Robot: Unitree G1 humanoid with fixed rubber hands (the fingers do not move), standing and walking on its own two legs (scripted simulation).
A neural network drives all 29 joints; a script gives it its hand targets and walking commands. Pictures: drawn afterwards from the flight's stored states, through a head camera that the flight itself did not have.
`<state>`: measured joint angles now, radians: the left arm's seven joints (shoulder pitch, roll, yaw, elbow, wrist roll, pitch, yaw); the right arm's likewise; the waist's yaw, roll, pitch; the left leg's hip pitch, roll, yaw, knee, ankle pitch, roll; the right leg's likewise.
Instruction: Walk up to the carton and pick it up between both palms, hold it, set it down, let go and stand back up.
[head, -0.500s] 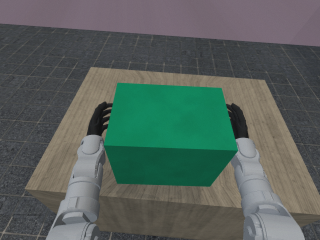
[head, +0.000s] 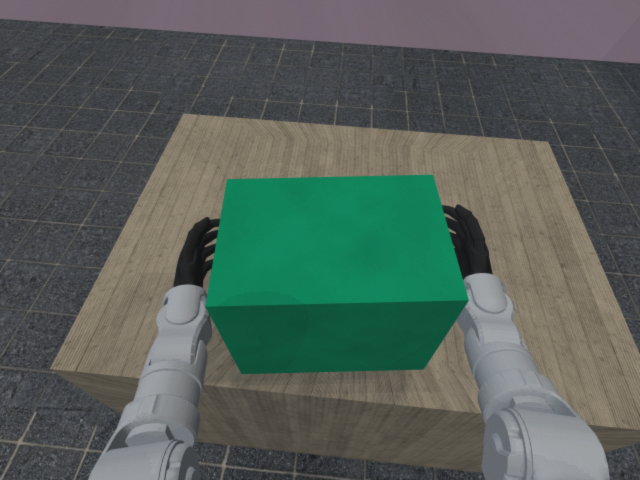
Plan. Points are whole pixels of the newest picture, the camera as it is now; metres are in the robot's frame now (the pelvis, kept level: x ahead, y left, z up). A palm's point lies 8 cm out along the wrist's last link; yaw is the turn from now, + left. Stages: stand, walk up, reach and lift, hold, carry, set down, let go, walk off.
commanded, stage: set down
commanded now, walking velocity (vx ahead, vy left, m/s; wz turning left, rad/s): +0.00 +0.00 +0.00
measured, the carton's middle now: (331, 280) +0.38 +0.02 -0.01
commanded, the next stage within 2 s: none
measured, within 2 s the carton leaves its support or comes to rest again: rests again in 0.82 s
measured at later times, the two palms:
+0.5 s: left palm (202, 292) +0.35 +0.20 +0.00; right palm (464, 278) +0.39 -0.17 +0.00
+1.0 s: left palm (201, 303) +0.34 +0.20 -0.03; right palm (452, 285) +0.40 -0.16 -0.02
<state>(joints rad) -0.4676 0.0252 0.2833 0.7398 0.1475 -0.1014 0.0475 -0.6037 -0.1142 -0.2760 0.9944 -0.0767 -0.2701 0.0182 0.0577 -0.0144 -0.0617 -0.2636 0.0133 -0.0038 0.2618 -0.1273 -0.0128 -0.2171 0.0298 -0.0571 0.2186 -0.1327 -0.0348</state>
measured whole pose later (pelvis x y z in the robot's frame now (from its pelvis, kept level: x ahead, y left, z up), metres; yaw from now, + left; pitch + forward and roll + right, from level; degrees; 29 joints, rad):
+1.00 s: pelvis +0.00 +0.01 -0.01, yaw +0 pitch +21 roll -1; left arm -0.54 0.06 0.19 1.16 -0.05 -0.52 0.11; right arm -0.68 -0.17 -0.21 1.24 -0.04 -0.51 0.02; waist 0.06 0.06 -0.19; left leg -0.62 0.02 -0.01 0.41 -0.17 -0.01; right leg -0.55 0.03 -0.08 0.34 -0.16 -0.03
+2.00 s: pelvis -0.02 +0.00 -0.02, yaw -1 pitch +24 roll -1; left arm -0.65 0.08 0.33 1.30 0.05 -0.67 0.08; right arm -0.80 -0.17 -0.41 1.42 -0.17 -0.64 0.06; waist 0.06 0.03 -0.19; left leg -0.75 0.03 0.02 0.51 -0.18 0.00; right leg -0.71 0.02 -0.06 0.48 -0.20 -0.03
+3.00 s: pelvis -0.05 -0.02 -0.06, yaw -2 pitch +29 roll +0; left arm -0.77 0.30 -0.08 1.21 -0.40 -0.38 0.03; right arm -0.88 -0.46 0.29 1.32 0.59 -0.37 0.10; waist 0.13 -0.02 -0.30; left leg -1.03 0.06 0.01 0.81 -0.28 -0.03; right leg -1.01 0.05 -0.06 0.81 -0.30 -0.06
